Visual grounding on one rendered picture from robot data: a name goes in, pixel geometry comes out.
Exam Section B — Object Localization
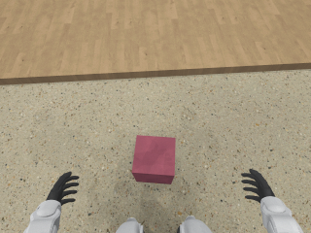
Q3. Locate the robot right hand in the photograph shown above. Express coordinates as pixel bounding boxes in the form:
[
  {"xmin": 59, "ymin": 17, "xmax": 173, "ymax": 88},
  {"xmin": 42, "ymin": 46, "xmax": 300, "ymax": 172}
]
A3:
[{"xmin": 241, "ymin": 169, "xmax": 275, "ymax": 203}]

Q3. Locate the robot right forearm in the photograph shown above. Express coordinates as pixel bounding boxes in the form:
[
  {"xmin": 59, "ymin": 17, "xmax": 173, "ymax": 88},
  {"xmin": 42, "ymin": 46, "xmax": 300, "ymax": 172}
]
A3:
[{"xmin": 260, "ymin": 196, "xmax": 304, "ymax": 233}]

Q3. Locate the right robot thigh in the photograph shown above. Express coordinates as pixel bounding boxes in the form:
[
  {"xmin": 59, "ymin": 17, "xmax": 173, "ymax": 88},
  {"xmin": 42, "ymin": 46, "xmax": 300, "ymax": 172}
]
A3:
[{"xmin": 180, "ymin": 219, "xmax": 212, "ymax": 233}]

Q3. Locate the robot left forearm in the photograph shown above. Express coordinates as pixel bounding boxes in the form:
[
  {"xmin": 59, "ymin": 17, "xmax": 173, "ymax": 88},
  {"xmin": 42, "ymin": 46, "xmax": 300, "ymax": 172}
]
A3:
[{"xmin": 23, "ymin": 199, "xmax": 61, "ymax": 233}]

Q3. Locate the robot thigh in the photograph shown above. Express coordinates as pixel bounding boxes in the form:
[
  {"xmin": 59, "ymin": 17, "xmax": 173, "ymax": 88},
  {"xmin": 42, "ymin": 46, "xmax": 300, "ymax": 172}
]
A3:
[
  {"xmin": 180, "ymin": 219, "xmax": 212, "ymax": 233},
  {"xmin": 116, "ymin": 221, "xmax": 144, "ymax": 233}
]

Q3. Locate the carton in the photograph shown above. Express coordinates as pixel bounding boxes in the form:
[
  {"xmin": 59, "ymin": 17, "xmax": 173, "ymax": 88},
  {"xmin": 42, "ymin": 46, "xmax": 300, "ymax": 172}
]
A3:
[{"xmin": 131, "ymin": 135, "xmax": 176, "ymax": 184}]

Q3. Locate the left robot thigh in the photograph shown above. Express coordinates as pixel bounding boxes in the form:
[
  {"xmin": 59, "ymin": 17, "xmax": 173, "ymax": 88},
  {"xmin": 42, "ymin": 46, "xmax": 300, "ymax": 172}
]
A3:
[{"xmin": 116, "ymin": 221, "xmax": 144, "ymax": 233}]

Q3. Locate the robot left hand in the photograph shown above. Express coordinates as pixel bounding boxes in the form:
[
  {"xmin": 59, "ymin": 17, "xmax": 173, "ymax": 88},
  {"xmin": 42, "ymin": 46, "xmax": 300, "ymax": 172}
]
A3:
[{"xmin": 46, "ymin": 171, "xmax": 79, "ymax": 206}]

